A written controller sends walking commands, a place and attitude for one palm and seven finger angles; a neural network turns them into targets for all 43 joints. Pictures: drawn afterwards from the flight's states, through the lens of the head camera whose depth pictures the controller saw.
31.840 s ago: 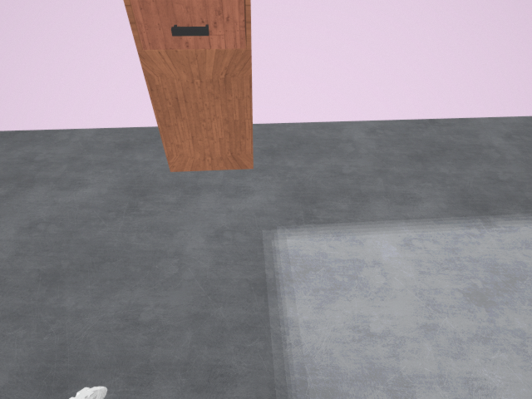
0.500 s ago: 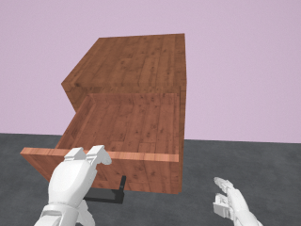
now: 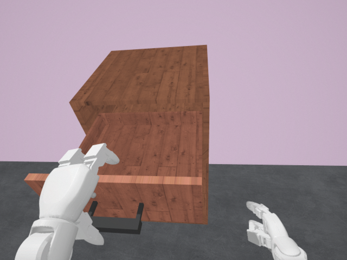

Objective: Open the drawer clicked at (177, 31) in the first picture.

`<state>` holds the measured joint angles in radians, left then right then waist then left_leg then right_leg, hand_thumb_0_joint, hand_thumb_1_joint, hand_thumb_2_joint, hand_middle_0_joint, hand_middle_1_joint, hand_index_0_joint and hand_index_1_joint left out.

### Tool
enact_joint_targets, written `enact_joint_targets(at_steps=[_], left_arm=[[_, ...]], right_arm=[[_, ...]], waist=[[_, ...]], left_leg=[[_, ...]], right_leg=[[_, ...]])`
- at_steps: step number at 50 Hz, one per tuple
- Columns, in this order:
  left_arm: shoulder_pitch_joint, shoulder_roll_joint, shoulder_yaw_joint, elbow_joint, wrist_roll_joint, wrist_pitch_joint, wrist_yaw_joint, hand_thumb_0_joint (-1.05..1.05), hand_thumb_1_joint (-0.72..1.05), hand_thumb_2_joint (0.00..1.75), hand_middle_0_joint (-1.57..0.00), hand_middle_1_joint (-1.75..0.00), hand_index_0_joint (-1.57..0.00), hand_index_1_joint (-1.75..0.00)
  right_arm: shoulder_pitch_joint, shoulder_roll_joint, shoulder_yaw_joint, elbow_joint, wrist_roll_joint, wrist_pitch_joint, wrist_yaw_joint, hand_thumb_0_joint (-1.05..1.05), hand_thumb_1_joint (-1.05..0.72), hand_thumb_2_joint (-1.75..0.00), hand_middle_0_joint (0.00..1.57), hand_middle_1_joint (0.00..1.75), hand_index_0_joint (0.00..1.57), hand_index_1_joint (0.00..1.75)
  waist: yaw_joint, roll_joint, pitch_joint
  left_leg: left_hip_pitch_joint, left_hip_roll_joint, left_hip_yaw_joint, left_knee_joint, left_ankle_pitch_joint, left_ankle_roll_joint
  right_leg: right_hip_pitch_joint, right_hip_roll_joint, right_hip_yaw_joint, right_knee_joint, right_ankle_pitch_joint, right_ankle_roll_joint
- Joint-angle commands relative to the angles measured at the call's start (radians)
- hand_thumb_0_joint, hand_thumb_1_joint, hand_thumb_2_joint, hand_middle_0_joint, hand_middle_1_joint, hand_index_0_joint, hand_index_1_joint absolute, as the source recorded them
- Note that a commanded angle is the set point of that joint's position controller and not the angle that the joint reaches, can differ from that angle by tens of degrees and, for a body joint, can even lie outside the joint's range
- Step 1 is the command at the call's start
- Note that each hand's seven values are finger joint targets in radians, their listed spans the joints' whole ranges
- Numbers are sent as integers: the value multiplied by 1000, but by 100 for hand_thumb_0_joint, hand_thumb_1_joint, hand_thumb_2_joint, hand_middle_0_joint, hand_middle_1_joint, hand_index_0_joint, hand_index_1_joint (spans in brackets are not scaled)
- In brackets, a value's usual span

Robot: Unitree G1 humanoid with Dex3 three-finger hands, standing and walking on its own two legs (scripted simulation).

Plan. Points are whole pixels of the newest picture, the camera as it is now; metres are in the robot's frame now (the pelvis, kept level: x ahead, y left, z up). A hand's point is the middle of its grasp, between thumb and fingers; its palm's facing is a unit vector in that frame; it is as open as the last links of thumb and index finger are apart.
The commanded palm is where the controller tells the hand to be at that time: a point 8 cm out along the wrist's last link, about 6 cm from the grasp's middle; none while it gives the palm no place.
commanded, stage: draw the hand back to the body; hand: left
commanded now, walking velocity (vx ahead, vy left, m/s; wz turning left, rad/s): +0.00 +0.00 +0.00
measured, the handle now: (114, 215) +0.21 +0.20 +0.00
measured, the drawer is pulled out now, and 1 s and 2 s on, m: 0.30 0.30 0.30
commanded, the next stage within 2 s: step back with the hand held close in 1.58 s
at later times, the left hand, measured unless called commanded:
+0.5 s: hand (73, 196) +0.18 +0.22 +0.15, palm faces +0.16 -0.15 -0.98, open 13.8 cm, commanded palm +0.13 +0.22 +0.20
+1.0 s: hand (66, 175) +0.20 +0.23 +0.18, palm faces +0.37 -0.86 -0.34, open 12.0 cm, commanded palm +0.14 +0.27 +0.20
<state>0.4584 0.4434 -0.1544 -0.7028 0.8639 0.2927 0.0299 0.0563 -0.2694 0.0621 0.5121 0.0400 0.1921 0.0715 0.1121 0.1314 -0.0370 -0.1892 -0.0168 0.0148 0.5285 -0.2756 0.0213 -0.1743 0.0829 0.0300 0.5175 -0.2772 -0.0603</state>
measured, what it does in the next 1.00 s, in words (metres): stands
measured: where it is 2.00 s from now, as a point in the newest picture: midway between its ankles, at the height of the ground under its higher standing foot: outside the picture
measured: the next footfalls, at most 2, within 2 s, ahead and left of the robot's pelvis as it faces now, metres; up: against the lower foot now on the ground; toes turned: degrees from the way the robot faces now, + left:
none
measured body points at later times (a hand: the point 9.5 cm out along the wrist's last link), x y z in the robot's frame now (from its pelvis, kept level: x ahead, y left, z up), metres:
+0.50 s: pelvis +0.00 +0.01 +0.00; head -0.03 -0.04 +0.45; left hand +0.16 +0.22 +0.20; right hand +0.24 -0.18 -0.08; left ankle +0.01 +0.11 -0.73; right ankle +0.00 -0.08 -0.73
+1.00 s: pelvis +0.02 +0.01 +0.01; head +0.01 +0.00 +0.46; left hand +0.17 +0.27 +0.20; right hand +0.22 -0.19 -0.08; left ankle +0.01 +0.11 -0.73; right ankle +0.00 -0.08 -0.73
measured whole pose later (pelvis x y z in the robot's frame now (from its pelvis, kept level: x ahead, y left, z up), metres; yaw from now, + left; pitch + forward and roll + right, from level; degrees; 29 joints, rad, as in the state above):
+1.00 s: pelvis +0.02 +0.01 +0.01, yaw +3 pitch -4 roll -1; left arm 0.53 0.31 0.21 -0.61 -0.06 -0.08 0.12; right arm 0.19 -0.21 0.05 0.63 0.01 -0.11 -0.06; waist 0.05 0.05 0.03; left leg -0.13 -0.05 -0.03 0.46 -0.26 0.04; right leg -0.09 0.05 -0.01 0.42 -0.27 -0.04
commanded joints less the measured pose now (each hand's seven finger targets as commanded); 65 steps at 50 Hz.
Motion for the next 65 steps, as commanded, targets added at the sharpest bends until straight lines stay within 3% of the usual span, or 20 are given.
enact_joint_targets(at_steps=[1,3,5,10,12,13,16,18,22,23,27,29,30,31,33,34,38,44,51,65], left_arm=[[-141,112,99,-162,42,-39,50,0,-50,30,-30,-120,-30,-120],[-168,185,187,-170,22,-39,65,0,-50,30,-30,-120,-30,-120],[-171,160,171,-98,38,-43,58,0,-50,30,-30,-120,-30,-120],[-195,153,158,-75,24,-40,28,0,-50,30,-30,-120,-30,-120],[-195,182,179,-89,18,-50,14,0,-50,30,-30,-120,-30,-120],[-200,222,225,-126,-6,-53,19,0,-50,30,-30,-120,-30,-120],[-112,167,185,-91,6,-73,7,0,-50,30,-30,-120,-30,-120],[-131,236,264,-134,-21,-80,24,0,-50,30,-30,-120,-30,-120],[-85,200,255,-101,-3,-100,35,0,-50,30,-30,-120,-30,-120],[-115,231,287,-136,-25,-98,42,0,-50,30,-30,-120,-30,-120],[-103,218,271,-86,-9,-103,35,0,-50,30,-30,-120,-30,-120],[-137,230,280,-100,-8,-100,33,0,-50,30,-30,-120,-30,-120],[-162,-185,212,-150,-789,-246,37,0,-47,32,-30,-118,-30,-118],[-4,-57,300,-25,-813,-306,55,0,-43,33,-29,-115,-29,-115],[-16,64,441,-155,-901,-374,94,0,-36,36,-29,-111,-29,-111],[-96,47,421,-274,-895,-415,105,0,-32,37,-29,-109,-29,-109],[-14,25,445,-164,-911,-432,115,0,-18,43,-28,-100,-28,-100],[25,-30,418,-94,-924,-442,94,0,2,52,-26,-86,-26,-86],[51,26,491,-117,-931,-445,103,0,27,63,-25,-70,-25,-70],[21,59,562,-21,-946,-437,110,0,76,84,-21,-39,-21,-39]], right_arm=[[-210,-54,-34,-180,-7,-60,-6,0,-90,-90,20,30,20,30],[-249,-61,-28,-178,4,-67,-14,0,-90,-90,20,30,20,30],[-228,-49,-29,-157,-3,-71,-19,0,-90,-90,20,30,20,30],[-238,-50,-32,-147,0,-86,-29,0,-90,-90,20,30,20,30],[-230,-61,-32,-153,0,-88,-32,0,-90,-90,20,30,20,30],[-253,-71,-33,-161,9,-96,-40,0,-90,-90,20,30,20,30],[-208,-65,-33,-154,-3,-94,-35,0,-90,-90,20,30,20,30],[-229,-75,-32,-165,9,-101,-42,0,-90,-90,20,30,20,30],[-192,-71,-36,-157,-3,-101,-39,0,-90,-90,20,30,20,30],[-216,-81,-36,-160,8,-108,-43,0,-90,-90,20,30,20,30],[-186,-76,-40,-153,-3,-107,-50,0,-90,-90,20,30,20,30],[-195,-72,-31,-155,-5,-113,-59,0,-90,-90,20,30,20,30],[-135,29,-35,-214,-3,-206,-84,0,-90,-90,20,30,20,30],[-93,-13,-37,-170,-18,-260,-103,0,-90,-90,20,30,20,30],[-80,-40,-37,-133,-26,-299,-140,0,-90,-90,20,30,20,30],[-59,-26,-27,-145,-36,-331,-148,0,-90,-90,20,30,20,30],[-28,-25,-33,-88,-42,-371,-146,0,-90,-90,20,30,20,30],[-21,-34,-50,-66,-38,-365,-133,0,-90,-90,20,30,20,30],[-23,-41,-63,-64,-30,-357,-137,0,-90,-90,20,30,20,30],[-27,-42,-76,-50,-19,-322,-149,0,-90,-90,20,30,20,30]], waist=[[7,-113,-53],[9,-81,-67],[7,-126,-37],[2,-93,-40],[5,-124,-60],[0,-70,-67],[8,-101,-50],[4,-89,-63],[14,-123,-57],[0,-60,-63],[6,-115,-43],[10,-70,-62],[-99,-262,65],[-75,-300,51],[-55,-139,7],[-47,-53,-79],[-51,-19,-2],[-58,-71,7],[-51,-89,-57],[-61,-80,-43]], left_leg=[[41,29,-11,-48,165,9],[34,31,-18,-57,140,6],[28,21,-16,-56,149,6],[39,16,-18,-75,146,9],[33,15,-20,-83,153,9],[34,25,-20,-87,130,5],[37,18,-20,-83,167,7],[28,28,-21,-85,144,2],[37,17,-26,-81,174,3],[31,26,-29,-87,141,-2],[38,15,-31,-88,150,4],[36,14,-37,-92,128,5],[101,33,-59,-86,57,36],[107,52,-66,-98,17,32],[83,45,-65,-124,21,10],[107,30,-61,-117,79,9],[83,40,-71,-126,189,-8],[87,50,-76,-136,247,-8],[97,52,-76,-130,312,-16],[108,41,-61,-123,284,-5]], right_leg=[[-69,-69,76,-146,17,32],[-38,-70,89,-151,18,28],[-59,-76,94,-160,3,31],[-45,-78,82,-169,1,34],[-18,-79,71,-165,33,42],[-9,-77,76,-165,23,36],[-25,-72,51,-160,49,37],[-11,-72,58,-155,55,37],[-30,-72,43,-151,79,37],[-25,-68,50,-148,58,32],[-45,-74,38,-160,50,39],[-33,-75,29,-155,18,33],[-76,-60,-27,-171,23,33],[-76,-59,-26,-166,-24,35],[-26,-83,-6,-186,-22,36],[17,-95,-10,-172,33,29],[27,-90,-28,-163,144,18],[41,-90,-42,-159,191,21],[75,-92,-45,-147,252,22],[59,-101,-35,-175,267,32]])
